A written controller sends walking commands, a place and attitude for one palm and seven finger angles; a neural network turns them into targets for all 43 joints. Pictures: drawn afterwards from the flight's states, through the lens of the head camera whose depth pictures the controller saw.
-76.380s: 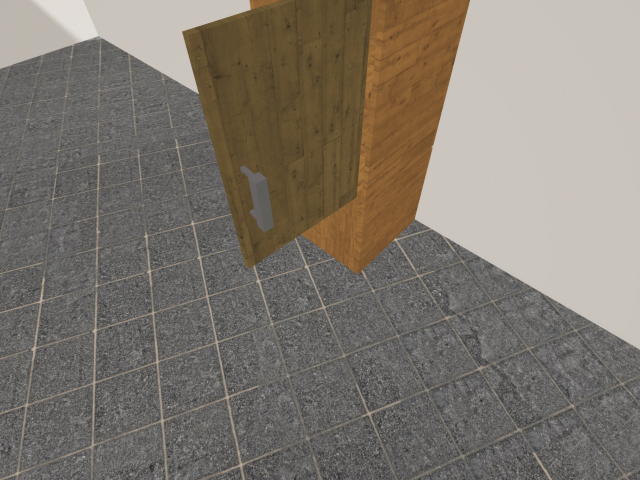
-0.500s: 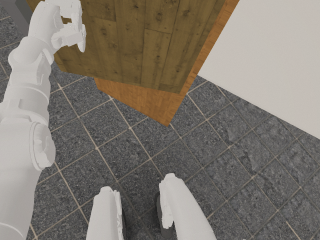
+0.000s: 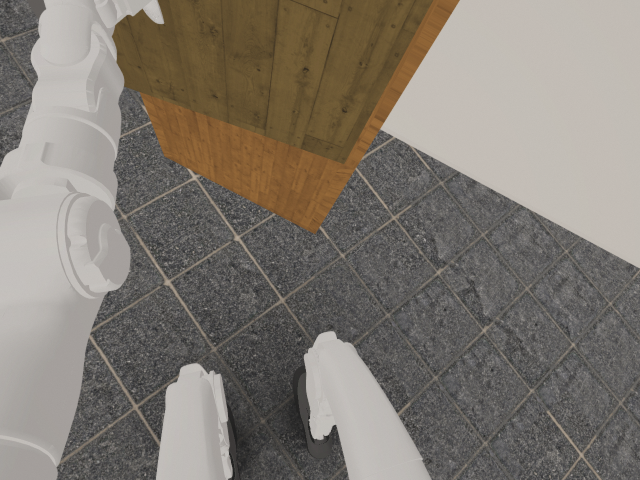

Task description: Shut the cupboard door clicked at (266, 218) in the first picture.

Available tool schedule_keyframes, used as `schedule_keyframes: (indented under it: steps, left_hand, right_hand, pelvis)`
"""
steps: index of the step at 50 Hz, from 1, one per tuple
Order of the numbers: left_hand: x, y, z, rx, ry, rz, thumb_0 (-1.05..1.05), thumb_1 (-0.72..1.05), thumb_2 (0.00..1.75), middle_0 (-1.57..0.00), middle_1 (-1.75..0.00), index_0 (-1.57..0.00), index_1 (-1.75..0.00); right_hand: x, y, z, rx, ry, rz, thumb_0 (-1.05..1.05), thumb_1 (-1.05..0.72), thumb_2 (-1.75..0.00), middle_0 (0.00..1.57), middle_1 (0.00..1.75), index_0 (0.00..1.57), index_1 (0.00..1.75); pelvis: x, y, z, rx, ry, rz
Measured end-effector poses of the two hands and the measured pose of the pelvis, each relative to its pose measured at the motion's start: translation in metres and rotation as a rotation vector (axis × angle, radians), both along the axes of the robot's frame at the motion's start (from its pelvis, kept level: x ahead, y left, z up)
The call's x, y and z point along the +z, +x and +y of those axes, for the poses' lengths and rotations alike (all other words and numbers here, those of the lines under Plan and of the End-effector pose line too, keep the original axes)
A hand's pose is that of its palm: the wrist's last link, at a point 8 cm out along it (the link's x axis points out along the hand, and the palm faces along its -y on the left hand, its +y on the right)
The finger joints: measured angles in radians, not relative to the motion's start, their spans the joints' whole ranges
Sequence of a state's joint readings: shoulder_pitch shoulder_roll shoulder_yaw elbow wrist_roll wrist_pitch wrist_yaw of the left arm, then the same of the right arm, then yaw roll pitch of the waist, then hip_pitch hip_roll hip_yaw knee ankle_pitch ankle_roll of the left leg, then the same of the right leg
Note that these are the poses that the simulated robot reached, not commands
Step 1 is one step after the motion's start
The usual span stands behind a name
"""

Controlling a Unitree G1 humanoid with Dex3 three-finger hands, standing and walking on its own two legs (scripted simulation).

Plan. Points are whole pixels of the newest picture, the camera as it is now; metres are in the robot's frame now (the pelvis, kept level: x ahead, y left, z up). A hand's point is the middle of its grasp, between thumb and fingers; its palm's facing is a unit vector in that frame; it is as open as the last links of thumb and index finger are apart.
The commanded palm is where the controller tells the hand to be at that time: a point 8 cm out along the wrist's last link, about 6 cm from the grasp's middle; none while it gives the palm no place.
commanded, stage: pull the fist back off the door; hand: left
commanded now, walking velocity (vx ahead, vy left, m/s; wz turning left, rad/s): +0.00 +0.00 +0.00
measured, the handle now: out of the picture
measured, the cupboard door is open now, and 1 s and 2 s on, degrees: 10 9 9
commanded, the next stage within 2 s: draw the hand back to the body in 0.74 s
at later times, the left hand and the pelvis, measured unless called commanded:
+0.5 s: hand (164, 34) +0.56 +0.08 +0.09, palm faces +0.05 -1.00 -0.03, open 3.1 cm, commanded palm +0.52 +0.11 +0.09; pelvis +0.03 -0.01 +0.05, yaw +2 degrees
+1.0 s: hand (144, 65) +0.51 +0.09 +0.11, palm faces +0.06 -1.00 -0.04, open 3.1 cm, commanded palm +0.45 +0.14 +0.12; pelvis +0.03 -0.01 +0.06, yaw +3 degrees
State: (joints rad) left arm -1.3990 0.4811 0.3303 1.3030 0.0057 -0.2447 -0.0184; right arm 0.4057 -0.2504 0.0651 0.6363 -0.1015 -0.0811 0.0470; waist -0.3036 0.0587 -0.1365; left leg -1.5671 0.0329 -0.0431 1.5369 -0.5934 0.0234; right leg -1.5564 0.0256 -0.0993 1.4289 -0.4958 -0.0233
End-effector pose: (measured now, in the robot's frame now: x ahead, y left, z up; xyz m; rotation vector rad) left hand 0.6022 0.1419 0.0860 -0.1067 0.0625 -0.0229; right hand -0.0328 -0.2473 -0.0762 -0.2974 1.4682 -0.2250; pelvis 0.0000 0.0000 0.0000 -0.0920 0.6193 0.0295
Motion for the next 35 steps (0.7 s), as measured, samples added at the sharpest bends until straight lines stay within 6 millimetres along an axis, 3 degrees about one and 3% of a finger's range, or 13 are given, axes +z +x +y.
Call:
schedule_keyframes:
  steps: [3,8,15,21,28,35]
  left_hand:
    - [-0.002,-0.003,-0.005,0.111,0.102,-0.042,0.01,0.85,0.92,-1.3,-1.5,-1.29,-1.5]
    - [-0.005,-0.01,-0.019,0.069,0.171,-0.035,0.01,0.88,0.91,-1.3,-1.5,-1.29,-1.5]
    - [0.007,-0.023,-0.021,0.073,0.126,-0.02,0.01,0.89,0.91,-1.3,-1.5,-1.3,-1.5]
    - [0.009,-0.044,-0.016,0.069,0.14,-0.041,0.01,0.9,0.9,-1.3,-1.5,-1.3,-1.5]
    - [-0.002,-0.076,-0.013,0.068,0.128,-0.053,0.01,0.9,0.9,-1.3,-1.5,-1.3,-1.5]
    - [0.0,-0.104,-0.016,0.054,0.142,-0.092,0.01,0.9,0.9,-1.3,-1.5,-1.3,-1.5]
  right_hand:
    - [-0.001,-0.006,0.012,-0.016,0.065,0.023,0.01,-0.91,-0.89,0.2,0.3,0.2,0.3]
    - [0.003,-0.013,0.025,-0.08,0.136,0.061,0.01,-0.91,-0.89,0.2,0.3,0.2,0.3]
    - [0.018,0.0,0.021,-0.088,0.154,0.042,0.01,-0.91,-0.89,0.2,0.3,0.2,0.3]
    - [0.025,0.029,-0.001,-0.046,0.131,0.005,0.01,-0.91,-0.89,0.2,0.3,0.2,0.3]
    - [0.025,0.078,-0.027,0.023,0.08,-0.072,0.01,-0.91,-0.89,0.2,0.3,0.2,0.3]
    - [0.021,0.124,-0.033,0.07,0.076,-0.175,0.01,-0.91,-0.9,0.2,0.3,0.2,0.3]
  pelvis:
    - [0.003,0.002,0.0,-0.003,0.006,0.008]
    - [0.015,0.008,-0.001,-0.008,0.018,-0.01]
    - [0.037,0.022,-0.004,-0.014,0.036,-0.043]
    - [0.047,0.031,-0.007,-0.009,0.051,-0.074]
    - [0.05,0.034,-0.011,0.006,0.062,-0.099]
    - [0.052,0.034,-0.013,0.013,0.072,-0.127]
